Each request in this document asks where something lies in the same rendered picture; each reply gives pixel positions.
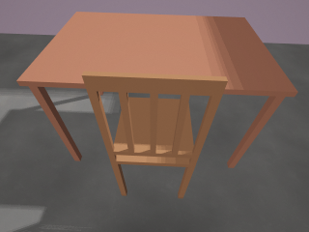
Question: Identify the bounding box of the chair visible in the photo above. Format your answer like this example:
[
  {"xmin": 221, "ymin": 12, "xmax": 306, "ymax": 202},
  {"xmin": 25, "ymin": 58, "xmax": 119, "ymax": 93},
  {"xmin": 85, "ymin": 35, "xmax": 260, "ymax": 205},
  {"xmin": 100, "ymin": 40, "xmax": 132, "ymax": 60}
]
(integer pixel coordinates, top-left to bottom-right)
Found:
[{"xmin": 82, "ymin": 71, "xmax": 228, "ymax": 199}]

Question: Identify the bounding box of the table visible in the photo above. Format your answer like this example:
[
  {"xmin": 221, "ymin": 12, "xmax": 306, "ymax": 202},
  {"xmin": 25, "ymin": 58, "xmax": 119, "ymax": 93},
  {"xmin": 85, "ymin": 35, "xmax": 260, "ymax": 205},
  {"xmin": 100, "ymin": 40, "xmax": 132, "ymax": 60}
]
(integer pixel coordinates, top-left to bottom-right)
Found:
[{"xmin": 16, "ymin": 12, "xmax": 298, "ymax": 168}]

